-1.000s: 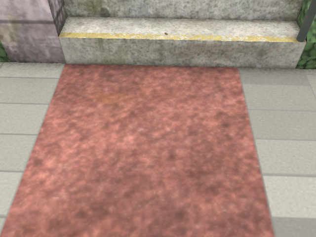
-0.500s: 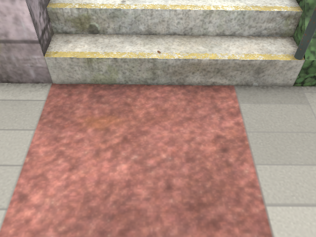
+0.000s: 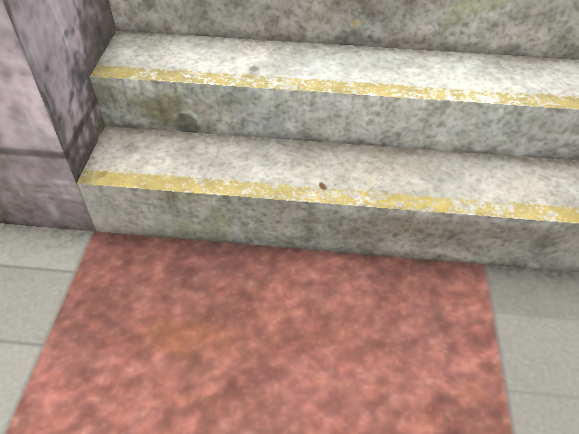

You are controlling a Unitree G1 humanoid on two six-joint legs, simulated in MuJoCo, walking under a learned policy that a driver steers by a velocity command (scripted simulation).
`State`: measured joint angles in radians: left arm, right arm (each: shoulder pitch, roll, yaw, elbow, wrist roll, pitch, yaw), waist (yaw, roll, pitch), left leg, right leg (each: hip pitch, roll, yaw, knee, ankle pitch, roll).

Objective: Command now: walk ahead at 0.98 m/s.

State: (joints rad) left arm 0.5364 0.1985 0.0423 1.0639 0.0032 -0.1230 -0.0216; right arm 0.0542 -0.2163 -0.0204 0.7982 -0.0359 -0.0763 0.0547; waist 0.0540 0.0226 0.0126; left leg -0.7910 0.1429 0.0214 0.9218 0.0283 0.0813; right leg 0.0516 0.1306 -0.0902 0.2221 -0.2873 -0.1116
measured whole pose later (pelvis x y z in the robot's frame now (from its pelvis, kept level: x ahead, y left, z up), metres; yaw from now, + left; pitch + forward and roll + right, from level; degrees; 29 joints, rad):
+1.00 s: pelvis +0.93 +0.00 +0.00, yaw +10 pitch +2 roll +0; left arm 0.56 0.17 -0.02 1.11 0.05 -0.13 -0.01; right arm -0.06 -0.14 0.03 0.68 0.00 0.00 -0.05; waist -0.01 0.02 0.01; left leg -1.30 -0.01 0.08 2.05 -0.50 0.19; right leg 0.12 0.02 -0.27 0.21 -0.37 -0.04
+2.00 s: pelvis +1.58 +0.17 +0.55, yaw -21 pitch +2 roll +2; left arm 0.00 0.22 0.07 0.57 0.04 -0.07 -0.01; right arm 0.32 -0.22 -0.07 0.95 -0.04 -0.09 -0.03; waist 0.03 -0.08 -0.07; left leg -0.40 0.09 0.20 0.89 -0.50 -0.01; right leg -1.08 0.08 0.11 2.06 -0.08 -0.14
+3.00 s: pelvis +1.99 +0.26 +0.83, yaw +1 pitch +2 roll -3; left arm 0.27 0.25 0.11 0.82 0.01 -0.13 -0.04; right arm 0.07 -0.18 -0.02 0.56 -0.02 0.02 -0.04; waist 0.01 0.01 0.03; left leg -0.98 0.09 0.04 1.57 -0.64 0.02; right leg -0.42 -0.12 0.24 1.33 0.06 -0.06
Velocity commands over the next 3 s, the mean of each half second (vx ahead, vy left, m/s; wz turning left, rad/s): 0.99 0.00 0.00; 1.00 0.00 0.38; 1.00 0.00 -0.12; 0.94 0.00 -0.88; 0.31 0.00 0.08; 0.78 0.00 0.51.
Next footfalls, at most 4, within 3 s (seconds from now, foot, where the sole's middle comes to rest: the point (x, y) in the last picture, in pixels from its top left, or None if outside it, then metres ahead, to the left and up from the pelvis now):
0.18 left None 0.39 0.09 -0.77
0.62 right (347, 314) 0.82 -0.08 -0.77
1.10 left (289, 167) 1.16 0.09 -0.57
1.52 right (311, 67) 1.38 0.04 -0.40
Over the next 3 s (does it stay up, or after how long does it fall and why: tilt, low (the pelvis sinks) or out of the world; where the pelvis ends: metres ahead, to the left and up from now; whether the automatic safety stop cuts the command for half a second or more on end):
stays up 1.99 0.26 0.83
